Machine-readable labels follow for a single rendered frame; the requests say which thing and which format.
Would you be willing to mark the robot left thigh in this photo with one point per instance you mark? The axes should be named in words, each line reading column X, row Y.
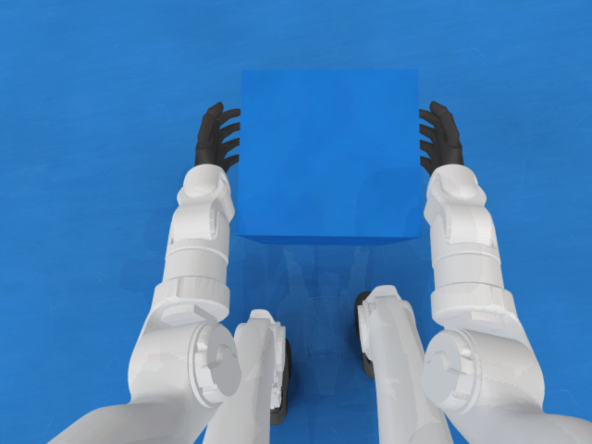
column 245, row 419

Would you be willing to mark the robot right foot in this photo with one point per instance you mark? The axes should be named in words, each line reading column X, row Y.
column 367, row 364

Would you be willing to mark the right robot upper arm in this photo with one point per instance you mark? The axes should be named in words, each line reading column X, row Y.
column 492, row 390

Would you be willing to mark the carton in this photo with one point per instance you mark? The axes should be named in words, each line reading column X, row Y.
column 329, row 156

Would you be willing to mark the right robot hand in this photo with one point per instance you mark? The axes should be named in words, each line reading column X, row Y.
column 445, row 148

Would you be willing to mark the robot left forearm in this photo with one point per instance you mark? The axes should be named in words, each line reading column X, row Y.
column 195, row 275

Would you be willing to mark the robot right forearm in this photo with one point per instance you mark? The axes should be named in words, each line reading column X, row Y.
column 469, row 291

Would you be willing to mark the left robot upper arm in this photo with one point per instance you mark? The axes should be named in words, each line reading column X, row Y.
column 178, row 378

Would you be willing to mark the left robot hand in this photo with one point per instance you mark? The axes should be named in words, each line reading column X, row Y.
column 209, row 149

